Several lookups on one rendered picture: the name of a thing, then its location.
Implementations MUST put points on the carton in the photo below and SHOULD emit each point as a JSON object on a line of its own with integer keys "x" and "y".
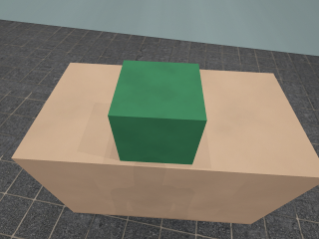
{"x": 157, "y": 113}

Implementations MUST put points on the pedestal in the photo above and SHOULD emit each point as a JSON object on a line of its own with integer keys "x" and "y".
{"x": 253, "y": 156}

